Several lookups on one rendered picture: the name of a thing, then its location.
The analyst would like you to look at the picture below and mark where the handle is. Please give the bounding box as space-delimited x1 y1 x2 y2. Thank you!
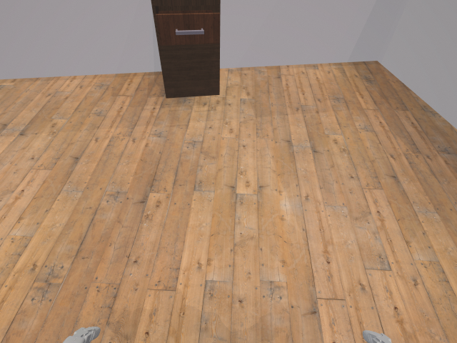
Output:
176 29 204 35

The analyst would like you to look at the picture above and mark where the left robot hand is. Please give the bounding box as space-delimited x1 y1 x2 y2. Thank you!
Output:
63 327 101 343

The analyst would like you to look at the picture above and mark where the cabinet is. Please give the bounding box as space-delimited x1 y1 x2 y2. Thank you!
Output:
151 0 221 98

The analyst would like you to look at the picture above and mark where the drawer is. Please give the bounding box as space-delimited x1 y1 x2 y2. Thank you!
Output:
156 10 220 46

